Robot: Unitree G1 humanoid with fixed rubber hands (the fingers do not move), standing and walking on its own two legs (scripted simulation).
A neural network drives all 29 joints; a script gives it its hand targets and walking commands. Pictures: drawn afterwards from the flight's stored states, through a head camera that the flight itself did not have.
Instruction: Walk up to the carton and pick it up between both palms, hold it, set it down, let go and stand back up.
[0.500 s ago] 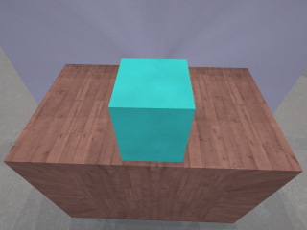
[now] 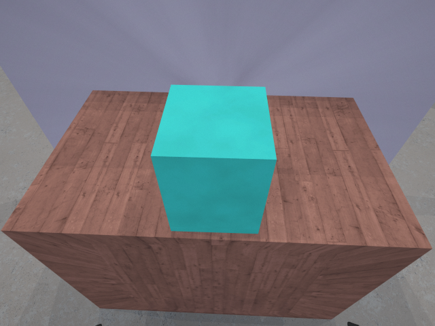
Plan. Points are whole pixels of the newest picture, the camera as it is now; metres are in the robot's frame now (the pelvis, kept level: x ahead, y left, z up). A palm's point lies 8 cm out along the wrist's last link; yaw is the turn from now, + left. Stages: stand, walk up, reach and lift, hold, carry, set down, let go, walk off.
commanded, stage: stand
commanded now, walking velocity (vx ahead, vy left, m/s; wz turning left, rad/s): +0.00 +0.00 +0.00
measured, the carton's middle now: (216, 161) +0.44 +0.02 +0.05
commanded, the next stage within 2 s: none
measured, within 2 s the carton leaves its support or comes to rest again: neither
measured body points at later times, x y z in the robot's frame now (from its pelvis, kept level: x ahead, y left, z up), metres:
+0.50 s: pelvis +0.00 +0.00 +0.00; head +0.01 +0.00 +0.45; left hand +0.08 +0.27 -0.11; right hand +0.10 -0.26 -0.11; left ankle +0.06 +0.13 -0.73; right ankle -0.03 -0.12 -0.73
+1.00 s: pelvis +0.00 +0.00 +0.00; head +0.01 +0.01 +0.45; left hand +0.08 +0.27 -0.11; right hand +0.11 -0.26 -0.11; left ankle +0.06 +0.13 -0.73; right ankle -0.03 -0.12 -0.73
